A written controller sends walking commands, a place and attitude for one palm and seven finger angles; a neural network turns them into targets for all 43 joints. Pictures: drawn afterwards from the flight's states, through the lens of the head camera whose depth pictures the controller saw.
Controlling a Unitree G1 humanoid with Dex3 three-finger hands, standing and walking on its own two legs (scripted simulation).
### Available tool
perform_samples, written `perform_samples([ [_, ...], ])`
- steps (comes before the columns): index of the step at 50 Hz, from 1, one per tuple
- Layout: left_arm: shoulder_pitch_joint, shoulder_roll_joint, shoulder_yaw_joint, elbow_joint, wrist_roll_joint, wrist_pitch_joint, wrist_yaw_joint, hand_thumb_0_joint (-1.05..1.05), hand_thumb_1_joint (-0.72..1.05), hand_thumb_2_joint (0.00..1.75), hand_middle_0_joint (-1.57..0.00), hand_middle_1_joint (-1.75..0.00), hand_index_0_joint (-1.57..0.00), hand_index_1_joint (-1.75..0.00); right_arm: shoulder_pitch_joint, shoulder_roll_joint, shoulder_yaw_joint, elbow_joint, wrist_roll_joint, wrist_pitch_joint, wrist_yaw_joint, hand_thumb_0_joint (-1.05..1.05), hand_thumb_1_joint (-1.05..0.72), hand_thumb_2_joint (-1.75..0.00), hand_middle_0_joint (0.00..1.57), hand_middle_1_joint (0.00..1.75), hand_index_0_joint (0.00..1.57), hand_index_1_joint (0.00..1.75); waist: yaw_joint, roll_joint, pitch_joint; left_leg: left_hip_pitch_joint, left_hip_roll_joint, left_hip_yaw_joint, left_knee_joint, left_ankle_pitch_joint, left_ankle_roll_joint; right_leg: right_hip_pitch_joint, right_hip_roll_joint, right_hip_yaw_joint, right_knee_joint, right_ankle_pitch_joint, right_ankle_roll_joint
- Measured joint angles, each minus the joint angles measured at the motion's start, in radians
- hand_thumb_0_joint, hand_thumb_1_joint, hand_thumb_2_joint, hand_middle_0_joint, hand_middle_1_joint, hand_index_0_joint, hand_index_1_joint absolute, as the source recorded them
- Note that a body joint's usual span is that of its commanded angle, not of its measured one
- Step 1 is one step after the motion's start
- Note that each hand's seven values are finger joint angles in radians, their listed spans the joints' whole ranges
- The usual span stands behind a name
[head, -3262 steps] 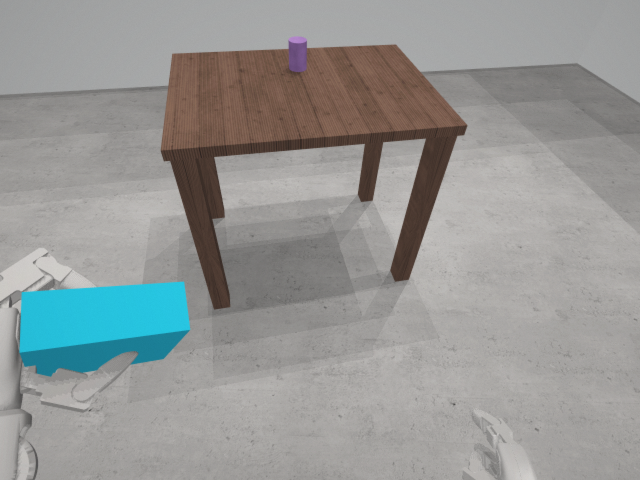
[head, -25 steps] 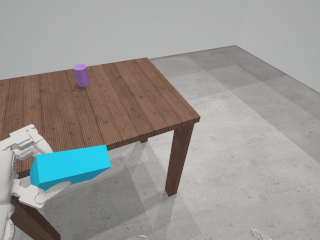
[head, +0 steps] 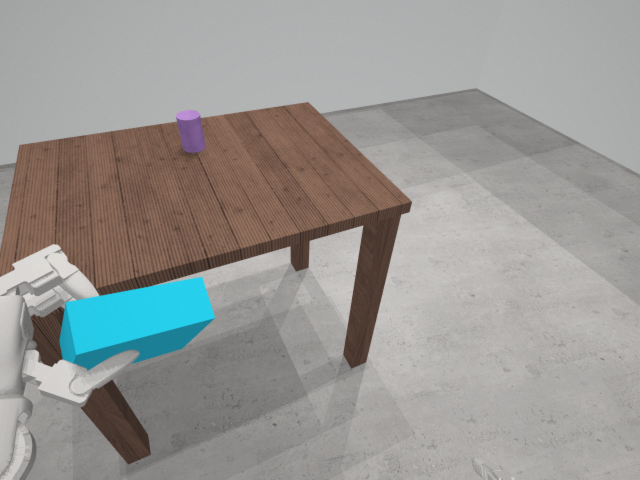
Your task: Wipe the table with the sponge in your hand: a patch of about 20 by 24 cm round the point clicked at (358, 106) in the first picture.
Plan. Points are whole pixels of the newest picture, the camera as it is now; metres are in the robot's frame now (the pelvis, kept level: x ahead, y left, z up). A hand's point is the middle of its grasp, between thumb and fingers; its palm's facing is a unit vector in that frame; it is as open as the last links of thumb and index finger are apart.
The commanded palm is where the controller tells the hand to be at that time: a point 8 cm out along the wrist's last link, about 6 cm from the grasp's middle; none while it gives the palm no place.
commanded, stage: stop stepping back and stand still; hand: left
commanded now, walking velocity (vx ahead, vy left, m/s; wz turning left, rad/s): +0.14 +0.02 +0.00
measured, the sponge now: (154, 324) +0.24 +0.20 +0.13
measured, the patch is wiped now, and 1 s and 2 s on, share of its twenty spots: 0.95 0.95 0.95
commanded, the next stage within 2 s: stand and wait in 0.36 s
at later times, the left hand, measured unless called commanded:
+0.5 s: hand (98, 340) +0.19 +0.23 +0.17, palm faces +0.33 -0.86 -0.40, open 8.8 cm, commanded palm +0.13 +0.28 +0.20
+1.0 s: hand (92, 317) +0.21 +0.24 +0.17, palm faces +0.38 -0.86 -0.36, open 8.8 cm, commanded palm +0.16 +0.28 +0.20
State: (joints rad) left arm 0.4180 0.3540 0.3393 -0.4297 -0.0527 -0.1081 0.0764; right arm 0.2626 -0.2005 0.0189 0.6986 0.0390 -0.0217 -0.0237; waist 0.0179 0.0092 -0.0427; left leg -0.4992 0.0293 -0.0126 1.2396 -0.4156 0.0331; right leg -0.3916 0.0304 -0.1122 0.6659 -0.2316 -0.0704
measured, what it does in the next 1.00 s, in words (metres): steps on the spot: right foot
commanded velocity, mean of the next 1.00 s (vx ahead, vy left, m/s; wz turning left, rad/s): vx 0.05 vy -0.03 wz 0.00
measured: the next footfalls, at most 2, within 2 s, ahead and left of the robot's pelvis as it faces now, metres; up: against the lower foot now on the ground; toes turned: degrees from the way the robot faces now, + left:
right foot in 0.44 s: +0.05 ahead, -0.12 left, +0.00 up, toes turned -2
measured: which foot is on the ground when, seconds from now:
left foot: down 0.00-1.00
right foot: down 0.00-0.10, up 0.12-0.42, down 0.44-1.00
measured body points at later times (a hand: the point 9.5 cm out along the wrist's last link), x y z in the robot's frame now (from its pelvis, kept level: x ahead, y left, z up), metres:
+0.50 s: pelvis -0.03 +0.00 +0.01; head -0.04 -0.01 +0.46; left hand +0.17 +0.27 +0.19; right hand +0.10 -0.24 -0.09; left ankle -0.04 +0.11 -0.70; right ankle +0.01 -0.13 -0.71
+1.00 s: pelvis +0.00 +0.00 +0.03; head +0.00 +0.01 +0.48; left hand +0.18 +0.28 +0.19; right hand +0.19 -0.23 -0.05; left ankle +0.00 +0.12 -0.71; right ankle +0.01 -0.12 -0.71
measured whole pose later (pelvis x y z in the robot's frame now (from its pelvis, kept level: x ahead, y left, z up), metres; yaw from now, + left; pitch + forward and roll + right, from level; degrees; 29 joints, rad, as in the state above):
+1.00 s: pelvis +0.00 +0.00 +0.03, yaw +0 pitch -1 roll -1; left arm 0.50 0.34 0.28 -0.48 -0.05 -0.09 0.15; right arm 0.17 -0.21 0.01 0.61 0.02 -0.05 -0.06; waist 0.01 0.01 0.00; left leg -0.22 0.02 -0.02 0.52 -0.28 0.00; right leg -0.20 0.00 -0.05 0.46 -0.25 0.00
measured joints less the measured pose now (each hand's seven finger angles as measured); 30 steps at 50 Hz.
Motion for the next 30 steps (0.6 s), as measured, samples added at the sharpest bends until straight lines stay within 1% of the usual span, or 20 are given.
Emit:
perform_samples([
  [2, 0.018, -0.011, -0.012, -0.016, 0.005, 0.014, 0.012, -0.01, -0.48, 1.05, -0.88, -1.51, -0.93, -1.51, 0.007, 0.003, 0.002, -0.008, -0.004, -0.006, -0.009, 0.02, -0.91, -0.90, 0.20, 0.30, 0.21, 0.30, -0.008, -0.036, -0.017, 0.034, 0.007, 0.033, -0.102, -0.007, 0.012, -0.022, -0.018, -0.002, -0.024, 0.021, -0.002],
  [3, 0.025, -0.012, -0.022, -0.034, 0.007, 0.021, 0.019, -0.01, -0.48, 1.05, -0.88, -1.51, -0.93, -1.51, 0.010, 0.002, 0.004, -0.015, -0.005, -0.016, -0.016, 0.02, -0.91, -0.90, 0.20, 0.30, 0.21, 0.30, -0.012, -0.050, -0.024, 0.069, 0.010, 0.045, -0.189, -0.020, 0.019, -0.036, -0.027, -0.008, -0.030, 0.026, -0.002],
  [5, 0.042, -0.006, -0.041, -0.088, 0.009, 0.027, 0.034, -0.01, -0.48, 1.05, -0.88, -1.51, -0.93, -1.51, 0.010, -0.013, 0.005, -0.040, -0.010, -0.042, -0.033, 0.02, -0.91, -0.90, 0.20, 0.30, 0.20, 0.30, -0.022, -0.058, -0.029, 0.173, 0.015, 0.051, -0.429, -0.036, 0.033, -0.076, -0.035, -0.023, -0.003, -0.005, 0.005],
  [6, 0.049, 0.004, -0.043, -0.114, 0.010, 0.023, 0.041, -0.01, -0.48, 1.05, -0.88, -1.51, -0.93, -1.51, 0.001, -0.017, 0.003, -0.050, -0.015, -0.055, -0.040, 0.02, -0.91, -0.90, 0.20, 0.30, 0.20, 0.30, -0.028, -0.064, -0.023, 0.200, 0.010, 0.049, -0.501, -0.068, 0.030, -0.108, -0.039, -0.018, 0.050, -0.081, 0.011],
  [7, 0.053, 0.020, -0.038, -0.125, 0.015, 0.018, 0.048, -0.02, -0.48, 1.05, -0.88, -1.51, -0.93, -1.51, -0.012, -0.008, 0.000, -0.051, -0.016, -0.064, -0.044, 0.02, -0.91, -0.90, 0.20, 0.30, 0.20, 0.30, -0.030, -0.086, -0.009, 0.204, -0.002, 0.066, -0.504, -0.062, 0.018, -0.138, -0.041, 0.014, 0.143, -0.154, 0.021],
  [8, 0.058, 0.037, -0.031, -0.129, 0.023, 0.015, 0.051, -0.02, -0.48, 1.05, -0.88, -1.51, -0.93, -1.51, -0.017, 0.002, -0.003, -0.054, -0.014, -0.073, -0.043, 0.02, -0.91, -0.90, 0.20, 0.30, 0.20, 0.30, -0.028, -0.101, -0.001, 0.216, -0.009, 0.084, -0.511, -0.041, 0.008, -0.163, -0.034, 0.047, 0.256, -0.185, 0.032],
  [10, 0.066, 0.070, -0.015, -0.119, 0.030, 0.007, 0.048, -0.02, -0.48, 1.05, -0.89, -1.51, -0.93, -1.51, -0.007, 0.021, -0.006, -0.059, -0.010, -0.092, -0.033, 0.02, -0.91, -0.90, 0.20, 0.30, 0.20, 0.30, -0.041, -0.103, -0.011, 0.241, -0.014, 0.093, -0.555, 0.010, -0.005, -0.192, -0.017, 0.076, 0.451, -0.198, 0.048],
  [11, 0.065, 0.083, -0.008, -0.109, 0.030, 0.000, 0.047, -0.01, -0.48, 1.05, -0.89, -1.51, -0.93, -1.51, 0.001, 0.027, -0.006, -0.058, -0.007, -0.096, -0.026, 0.01, -0.91, -0.90, 0.20, 0.30, 0.20, 0.30, -0.051, -0.095, -0.021, 0.251, -0.013, 0.087, -0.583, 0.030, -0.008, -0.195, -0.013, 0.078, 0.505, -0.186, 0.055],
  [12, 0.061, 0.088, -0.002, -0.097, 0.026, -0.006, 0.046, -0.01, -0.48, 1.05, -0.89, -1.51, -0.93, -1.51, 0.009, 0.030, -0.005, -0.055, -0.003, -0.096, -0.018, 0.01, -0.91, -0.90, 0.20, 0.30, 0.20, 0.30, -0.057, -0.081, -0.029, 0.261, -0.009, 0.079, -0.613, 0.048, -0.009, -0.189, -0.011, 0.076, 0.519, -0.168, 0.060],
  [14, 0.048, 0.085, 0.009, -0.074, 0.017, -0.013, 0.043, -0.01, -0.48, 1.05, -0.89, -1.51, -0.93, -1.51, 0.022, 0.032, -0.001, -0.052, 0.002, -0.085, -0.007, 0.01, -0.91, -0.90, 0.20, 0.30, 0.20, 0.30, -0.064, -0.049, -0.036, 0.275, 0.004, 0.062, -0.663, 0.078, -0.010, -0.155, -0.015, 0.068, 0.452, -0.138, 0.066],
  [17, 0.051, 0.066, 0.026, -0.055, 0.001, -0.014, 0.042, -0.01, -0.48, 1.05, -0.88, -1.51, -0.93, -1.51, 0.033, 0.032, 0.006, -0.060, 0.000, -0.061, -0.005, 0.01, -0.91, -0.90, 0.20, 0.30, 0.20, 0.30, -0.063, -0.007, -0.029, 0.281, 0.025, 0.050, -0.699, 0.100, -0.018, -0.071, -0.029, 0.058, 0.226, -0.136, 0.068],
  [20, 0.082, 0.055, 0.034, -0.044, -0.006, 0.001, 0.044, -0.01, -0.48, 1.05, -0.88, -1.51, -0.92, -1.51, 0.035, 0.032, 0.013, -0.074, -0.004, -0.045, -0.008, 0.01, -0.91, -0.90, 0.20, 0.30, 0.20, 0.30, -0.057, 0.016, -0.012, 0.270, 0.038, 0.055, -0.670, 0.083, -0.030, 0.035, -0.037, 0.047, -0.007, -0.123, 0.071],
  [21, 0.091, 0.054, 0.031, -0.042, -0.006, 0.006, 0.044, -0.01, -0.48, 1.05, -0.88, -1.51, -0.92, -1.51, 0.034, 0.031, 0.014, -0.078, -0.005, -0.042, -0.009, 0.01, -0.90, -0.90, 0.20, 0.30, 0.20, 0.30, -0.055, 0.018, -0.007, 0.261, 0.039, 0.056, -0.643, 0.068, -0.034, 0.076, -0.038, 0.040, -0.083, -0.096, 0.070],
  [22, 0.094, 0.053, 0.026, -0.041, -0.004, 0.010, 0.045, -0.01, -0.48, 1.05, -0.88, -1.51, -0.92, -1.51, 0.031, 0.028, 0.014, -0.080, -0.007, -0.041, -0.010, 0.01, -0.90, -0.90, 0.20, 0.30, 0.20, 0.30, -0.051, 0.020, 0.000, 0.243, 0.041, 0.055, -0.603, 0.047, -0.038, 0.107, -0.037, 0.037, -0.144, -0.035, 0.063],
  [23, 0.085, 0.038, 0.008, -0.034, 0.001, 0.014, 0.044, -0.01, -0.48, 1.05, -0.88, -1.51, -0.92, -1.51, 0.020, 0.018, 0.009, -0.073, -0.008, -0.038, -0.011, 0.01, -0.90, -0.90, 0.20, 0.30, 0.21, 0.30, -0.049, 0.044, 0.014, 0.221, 0.055, 0.040, -0.549, 0.021, -0.027, 0.108, -0.024, 0.024, -0.145, 0.014, 0.060],
  [24, 0.071, 0.022, -0.014, -0.030, 0.005, 0.020, 0.042, -0.01, -0.48, 1.05, -0.88, -1.51, -0.92, -1.51, 0.007, 0.007, 0.001, -0.059, -0.008, -0.032, -0.012, 0.01, -0.90, -0.90, 0.20, 0.30, 0.21, 0.30, -0.048, 0.061, 0.029, 0.193, 0.057, 0.015, -0.478, -0.005, -0.017, 0.106, -0.016, 0.010, -0.126, 0.016, 0.059],
  [26, 0.050, -0.004, -0.056, -0.034, 0.003, 0.024, 0.039, -0.01, -0.48, 1.04, -0.88, -1.51, -0.92, -1.51, -0.014, -0.006, -0.014, -0.023, -0.008, -0.024, -0.015, 0.01, -0.91, -0.90, 0.20, 0.30, 0.20, 0.30, -0.037, 0.060, 0.043, 0.139, 0.032, -0.007, -0.344, -0.038, -0.011, 0.112, -0.020, -0.003, -0.111, -0.006, 0.058],
  [27, 0.051, -0.012, -0.067, -0.045, 0.000, 0.022, 0.039, -0.01, -0.48, 1.04, -0.88, -1.51, -0.92, -1.51, -0.022, -0.009, -0.019, -0.011, -0.007, -0.022, -0.015, 0.01, -0.91, -0.90, 0.20, 0.30, 0.20, 0.30, -0.028, 0.045, 0.045, 0.125, 0.020, -0.005, -0.314, -0.043, -0.009, 0.115, -0.026, 0.001, -0.114, -0.012, 0.057],
  [28, 0.058, -0.015, -0.069, -0.062, -0.003, 0.019, 0.040, -0.01, -0.48, 1.04, -0.88, -1.51, -0.92, -1.51, -0.030, -0.010, -0.021, -0.005, -0.009, -0.018, -0.017, 0.01, -0.91, -0.90, 0.20, 0.30, 0.20, 0.30, -0.021, 0.026, 0.045, 0.123, 0.013, 0.003, -0.322, -0.040, -0.006, 0.116, -0.033, 0.009, -0.117, -0.014, 0.057],
  [30, 0.082, -0.006, -0.053, -0.108, -0.005, 0.010, 0.048, -0.01, -0.48, 1.04, -0.88, -1.51, -0.93, -1.51, -0.041, -0.014, -0.021, -0.020, -0.013, -0.014, -0.025, 0.02, -0.91, -0.90, 0.20, 0.30, 0.20, 0.30, -0.021, -0.008, 0.045, 0.158, 0.013, 0.013, -0.449, 0.012, 0.000, 0.112, -0.045, 0.023, -0.107, -0.019, 0.058],
])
